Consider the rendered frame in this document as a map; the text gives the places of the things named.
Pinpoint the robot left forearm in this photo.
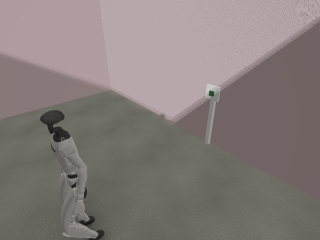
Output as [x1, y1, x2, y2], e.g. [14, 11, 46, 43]
[74, 168, 87, 203]

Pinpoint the robot right hand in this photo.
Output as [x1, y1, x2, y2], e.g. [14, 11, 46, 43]
[60, 167, 65, 177]

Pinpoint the robot left upper arm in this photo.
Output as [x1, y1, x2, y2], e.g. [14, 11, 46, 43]
[59, 141, 87, 175]

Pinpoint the robot shin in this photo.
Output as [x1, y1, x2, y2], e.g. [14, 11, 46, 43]
[62, 222, 98, 239]
[75, 212, 89, 222]

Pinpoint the robot left shin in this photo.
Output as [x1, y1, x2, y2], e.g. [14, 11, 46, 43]
[62, 222, 98, 239]

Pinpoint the robot right shin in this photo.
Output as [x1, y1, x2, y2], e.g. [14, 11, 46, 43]
[75, 212, 89, 222]

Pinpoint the panel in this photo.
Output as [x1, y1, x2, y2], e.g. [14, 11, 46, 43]
[204, 84, 221, 145]

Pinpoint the robot left hand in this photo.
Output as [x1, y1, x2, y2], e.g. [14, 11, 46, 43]
[70, 202, 85, 223]

